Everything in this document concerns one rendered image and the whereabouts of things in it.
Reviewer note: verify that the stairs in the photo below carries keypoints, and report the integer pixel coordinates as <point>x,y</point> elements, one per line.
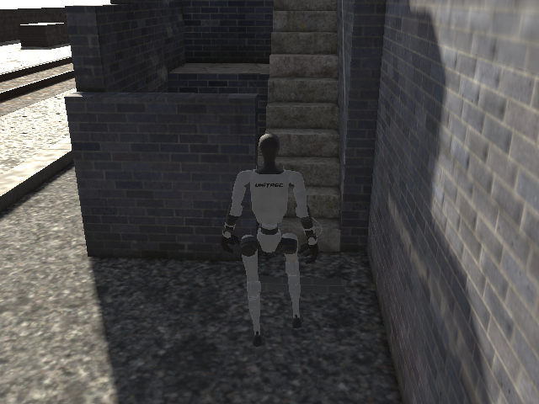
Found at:
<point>303,111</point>

